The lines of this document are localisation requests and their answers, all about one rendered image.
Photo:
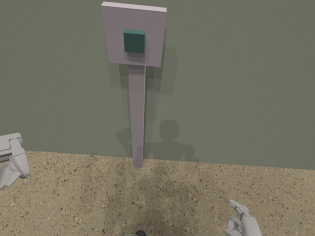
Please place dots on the button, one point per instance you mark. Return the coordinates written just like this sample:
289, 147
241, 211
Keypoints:
134, 41

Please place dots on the left robot hand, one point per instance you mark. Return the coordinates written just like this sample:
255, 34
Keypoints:
11, 150

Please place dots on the right robot hand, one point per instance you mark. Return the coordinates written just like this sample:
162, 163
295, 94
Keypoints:
248, 225

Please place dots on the panel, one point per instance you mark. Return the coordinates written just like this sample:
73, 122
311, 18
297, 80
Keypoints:
118, 17

